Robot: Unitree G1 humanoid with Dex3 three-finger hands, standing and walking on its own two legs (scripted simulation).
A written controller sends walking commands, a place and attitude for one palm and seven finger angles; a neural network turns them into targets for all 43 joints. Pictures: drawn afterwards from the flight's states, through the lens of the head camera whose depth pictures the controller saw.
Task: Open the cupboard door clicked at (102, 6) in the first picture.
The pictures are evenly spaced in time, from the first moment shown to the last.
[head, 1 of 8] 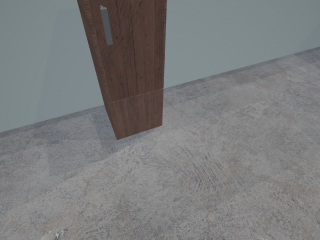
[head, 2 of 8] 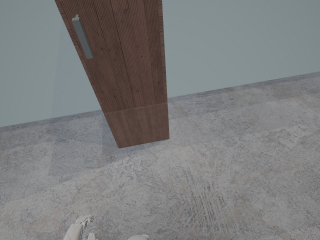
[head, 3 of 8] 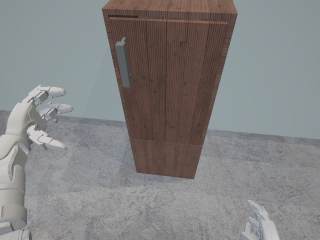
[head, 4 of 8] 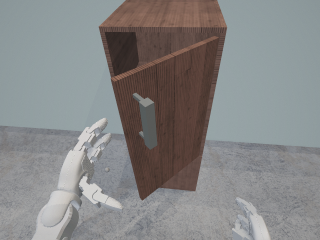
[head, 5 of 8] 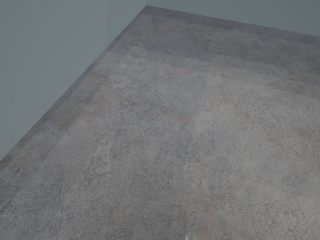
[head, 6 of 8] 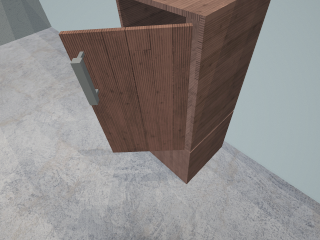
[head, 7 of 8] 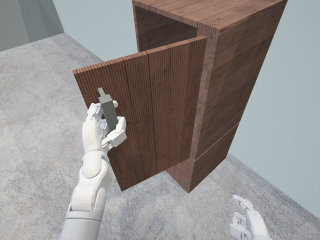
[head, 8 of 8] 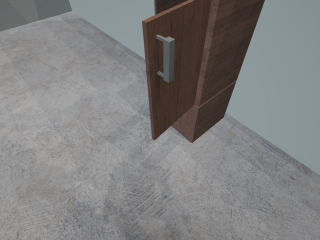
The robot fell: no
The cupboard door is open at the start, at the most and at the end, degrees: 0 97 97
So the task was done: yes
